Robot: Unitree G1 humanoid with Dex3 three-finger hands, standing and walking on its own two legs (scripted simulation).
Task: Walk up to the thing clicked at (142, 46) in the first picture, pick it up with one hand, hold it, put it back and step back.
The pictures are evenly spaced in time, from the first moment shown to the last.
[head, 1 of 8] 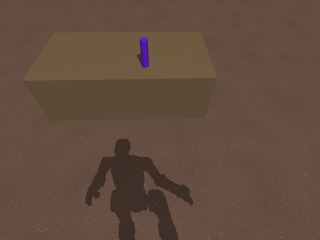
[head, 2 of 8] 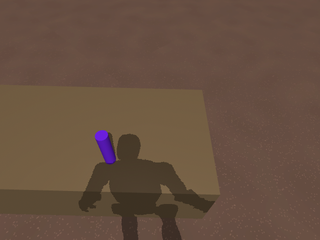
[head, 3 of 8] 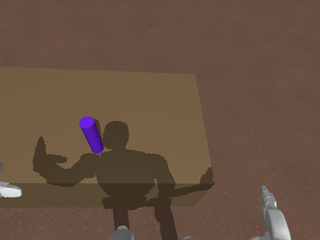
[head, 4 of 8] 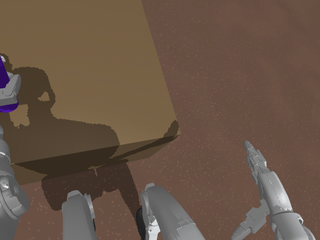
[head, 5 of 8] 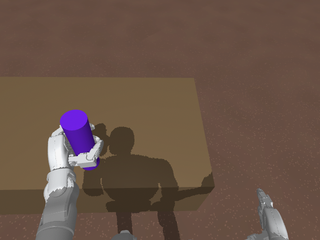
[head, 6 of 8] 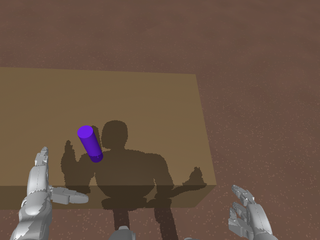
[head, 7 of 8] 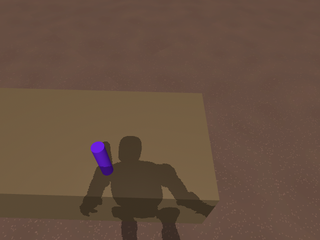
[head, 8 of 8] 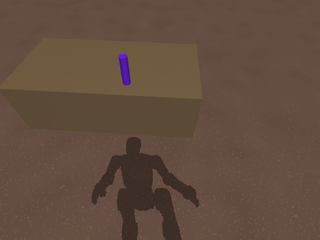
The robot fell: no
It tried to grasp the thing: yes
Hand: left
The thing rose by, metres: 0.27
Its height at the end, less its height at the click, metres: +0.00
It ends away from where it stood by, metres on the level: 0.03
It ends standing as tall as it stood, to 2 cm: yes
